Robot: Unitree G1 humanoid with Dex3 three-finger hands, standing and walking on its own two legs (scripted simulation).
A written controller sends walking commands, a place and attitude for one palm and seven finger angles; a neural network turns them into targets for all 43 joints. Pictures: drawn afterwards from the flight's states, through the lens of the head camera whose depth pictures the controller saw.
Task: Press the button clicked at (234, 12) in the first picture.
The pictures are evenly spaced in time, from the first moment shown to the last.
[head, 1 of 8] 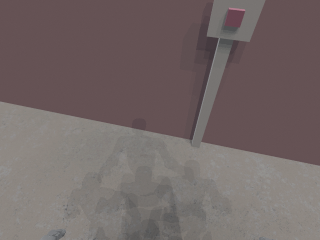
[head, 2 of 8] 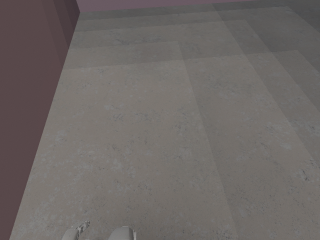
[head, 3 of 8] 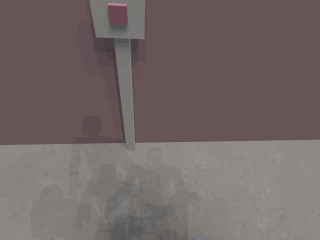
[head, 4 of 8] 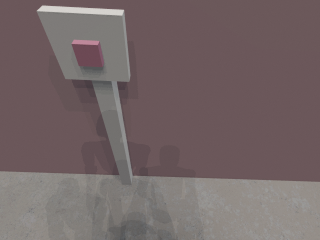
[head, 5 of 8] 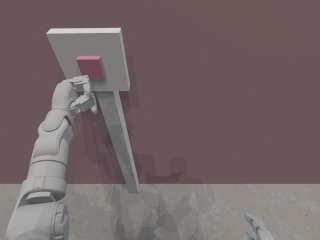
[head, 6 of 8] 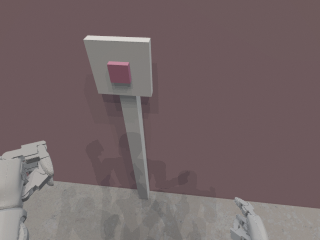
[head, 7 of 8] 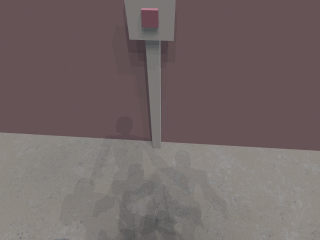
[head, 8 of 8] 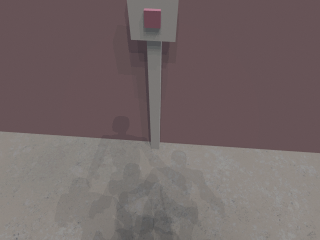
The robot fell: no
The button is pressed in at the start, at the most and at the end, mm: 0 12 0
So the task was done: yes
